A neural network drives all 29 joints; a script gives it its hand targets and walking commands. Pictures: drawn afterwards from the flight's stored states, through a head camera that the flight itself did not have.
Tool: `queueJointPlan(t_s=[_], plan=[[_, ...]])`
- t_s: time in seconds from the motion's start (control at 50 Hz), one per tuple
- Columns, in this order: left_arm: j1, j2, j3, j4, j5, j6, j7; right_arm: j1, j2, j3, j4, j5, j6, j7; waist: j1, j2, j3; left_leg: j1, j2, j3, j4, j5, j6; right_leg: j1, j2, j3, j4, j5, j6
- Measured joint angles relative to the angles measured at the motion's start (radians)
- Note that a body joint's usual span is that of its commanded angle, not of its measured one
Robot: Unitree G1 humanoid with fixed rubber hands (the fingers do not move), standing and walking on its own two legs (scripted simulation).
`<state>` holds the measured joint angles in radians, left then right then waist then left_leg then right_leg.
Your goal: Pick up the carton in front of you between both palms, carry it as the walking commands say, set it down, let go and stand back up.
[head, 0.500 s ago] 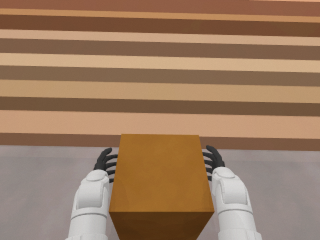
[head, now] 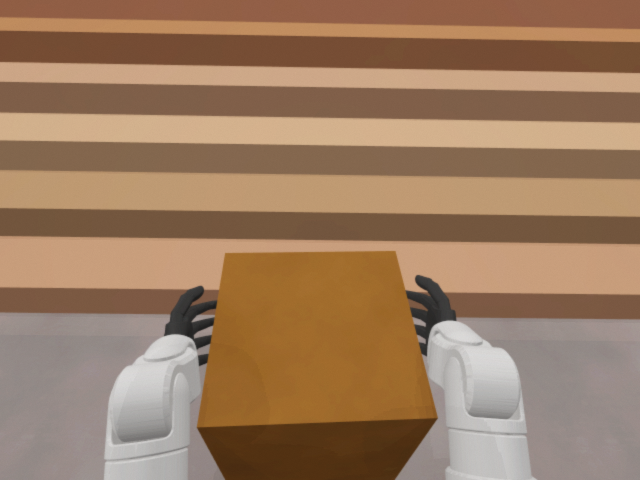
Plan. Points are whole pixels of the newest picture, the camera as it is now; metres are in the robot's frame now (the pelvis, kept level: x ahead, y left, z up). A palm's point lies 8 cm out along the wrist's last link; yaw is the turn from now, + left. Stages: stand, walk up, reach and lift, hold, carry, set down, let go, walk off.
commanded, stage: carry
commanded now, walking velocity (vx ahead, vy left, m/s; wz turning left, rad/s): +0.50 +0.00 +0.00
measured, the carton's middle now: (312, 375) +0.28 +0.01 +0.02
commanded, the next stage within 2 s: none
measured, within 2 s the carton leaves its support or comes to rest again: neither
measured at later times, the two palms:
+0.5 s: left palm (251, 207) +0.54 +0.11 +0.09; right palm (424, 201) +0.57 -0.19 +0.09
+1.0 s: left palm (259, 82) +0.98 +0.13 +0.15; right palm (383, 83) +0.96 -0.17 +0.16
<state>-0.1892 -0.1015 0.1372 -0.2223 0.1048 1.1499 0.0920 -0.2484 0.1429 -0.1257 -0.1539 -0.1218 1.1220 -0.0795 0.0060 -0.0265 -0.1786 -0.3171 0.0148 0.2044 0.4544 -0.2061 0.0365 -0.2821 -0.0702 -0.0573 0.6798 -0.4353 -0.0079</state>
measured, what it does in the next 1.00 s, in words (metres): walks ahead: right foot, then left foot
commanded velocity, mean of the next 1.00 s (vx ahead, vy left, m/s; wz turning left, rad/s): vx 0.50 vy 0.00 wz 0.00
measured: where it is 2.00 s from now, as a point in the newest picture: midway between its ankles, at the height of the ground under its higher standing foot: (311, 244)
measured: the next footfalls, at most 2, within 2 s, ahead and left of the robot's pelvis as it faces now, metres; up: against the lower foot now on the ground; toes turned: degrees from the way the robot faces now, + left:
right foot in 0.28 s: +0.32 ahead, -0.13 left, +0.00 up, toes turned -13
left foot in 0.76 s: +0.64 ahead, +0.07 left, +0.00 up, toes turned +11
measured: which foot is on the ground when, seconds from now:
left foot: down 0.00-0.30, up 0.32-0.74, down 0.76-1.00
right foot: up 0.00-0.26, down 0.28-0.78, up 0.80-1.00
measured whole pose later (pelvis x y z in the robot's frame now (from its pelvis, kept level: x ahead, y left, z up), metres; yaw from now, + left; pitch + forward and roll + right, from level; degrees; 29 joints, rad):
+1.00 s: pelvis +0.59 +0.00 +0.00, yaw -1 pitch +5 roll -1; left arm -0.79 0.01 0.23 -0.08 0.06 1.39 0.13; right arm -0.77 0.01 -0.25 -0.10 -0.04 1.36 -0.15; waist -0.05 -0.01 0.05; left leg -0.32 0.02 0.21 0.46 -0.24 0.09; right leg -0.66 -0.08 -0.04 1.10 -0.30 -0.04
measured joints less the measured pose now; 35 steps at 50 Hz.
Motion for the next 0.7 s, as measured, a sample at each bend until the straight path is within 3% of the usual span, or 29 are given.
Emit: queueJointPlan(t_s=[0.08,0.18,0.26,0.3,0.32,0.36,0.42,0.48,0.56,0.7], plan=[[0.041,-0.027,0.016,-0.046,-0.013,0.052,-0.003,0.072,-0.007,0.038,-0.081,-0.001,0.062,-0.011,0.001,0.046,0.007,0.077,0.028,0.0,-0.051,-0.059,-0.005,-0.167,0.012,-0.045,0.208,-0.022,-0.011],[0.044,-0.03,-0.011,-0.125,-0.012,0.079,-0.003,0.082,-0.008,0.031,-0.184,0.015,0.104,-0.016,-0.024,0.055,0.05,0.209,0.039,-0.008,-0.145,-0.083,-0.035,-0.269,-0.007,-0.082,0.034,0.153,0.009],[0.027,-0.032,-0.012,-0.164,-0.008,0.092,-0.003,0.061,-0.005,0.021,-0.219,0.021,0.117,-0.016,-0.035,0.054,0.059,0.295,0.061,-0.016,-0.109,-0.182,-0.077,-0.241,0.001,-0.143,-0.143,0.277,0.002],[0.004,-0.035,-0.013,-0.154,-0.005,0.093,-0.003,0.048,-0.007,0.007,-0.225,0.022,0.122,-0.016,-0.032,0.063,0.059,0.287,0.095,-0.033,0.035,-0.281,-0.09,-0.199,0.014,-0.183,-0.164,0.313,-0.028],[-0.008,-0.038,-0.017,-0.131,-0.001,0.084,-0.003,0.043,-0.012,-0.005,-0.215,0.025,0.12,-0.016,-0.024,0.073,0.06,0.236,0.114,-0.056,0.178,-0.289,-0.086,-0.204,0.019,-0.197,-0.114,0.298,-0.054],[-0.022,-0.04,-0.025,-0.088,0.008,0.08,-0.004,0.04,-0.019,-0.02,-0.191,0.029,0.122,-0.016,-0.016,0.068,0.072,0.091,0.099,-0.12,0.483,-0.272,-0.065,-0.182,0.017,-0.213,-0.082,0.233,-0.083],[-0.002,-0.037,-0.022,-0.085,0.008,0.088,-0.004,0.045,-0.001,-0.027,-0.173,0.022,0.127,-0.016,-0.005,0.052,0.096,-0.1,0.083,-0.128,0.687,-0.184,-0.034,-0.098,0.023,-0.219,-0.167,0.217,-0.074],[0.011,-0.035,-0.015,-0.119,0.001,0.084,-0.003,0.044,-0.003,-0.005,-0.187,0.021,0.119,-0.016,0.011,0.04,0.119,-0.218,0.09,-0.111,0.62,-0.096,-0.028,-0.005,0.032,-0.212,-0.27,0.221,-0.069],[0.004,-0.036,-0.003,-0.171,-0.012,0.073,-0.002,0.034,-0.001,0.009,-0.231,0.02,0.105,-0.016,0.023,0.032,0.125,-0.296,0.095,-0.096,0.411,-0.005,-0.033,0.108,0.038,-0.197,-0.367,0.203,-0.053],[-0.104,-0.035,0.011,-0.215,-0.025,0.103,0.008,-0.048,-0.003,-0.029,-0.31,0.024,0.14,-0.02,0.026,0.042,0.121,-0.267,0.067,-0.033,0.112,0.144,0.0,0.282,0.039,-0.178,-0.363,0.055,0.003]])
